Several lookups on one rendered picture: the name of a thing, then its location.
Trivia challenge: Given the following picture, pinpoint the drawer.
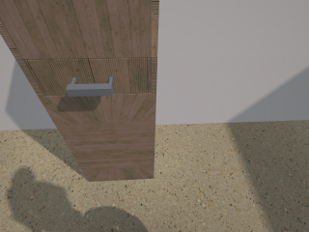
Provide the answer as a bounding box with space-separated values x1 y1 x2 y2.
24 57 151 96

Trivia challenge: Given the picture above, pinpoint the handle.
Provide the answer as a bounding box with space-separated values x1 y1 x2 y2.
66 76 113 97

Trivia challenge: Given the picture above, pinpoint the cabinet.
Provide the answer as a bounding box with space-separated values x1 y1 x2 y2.
0 0 159 182

